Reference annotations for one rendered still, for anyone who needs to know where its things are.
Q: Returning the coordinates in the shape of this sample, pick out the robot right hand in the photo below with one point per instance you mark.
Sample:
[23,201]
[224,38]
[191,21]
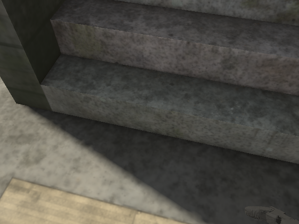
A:
[269,214]

